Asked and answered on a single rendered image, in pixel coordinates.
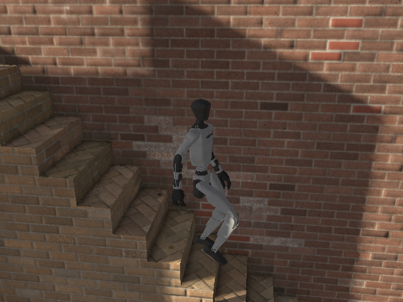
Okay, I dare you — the stairs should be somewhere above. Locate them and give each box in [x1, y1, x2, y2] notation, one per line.
[0, 65, 297, 302]

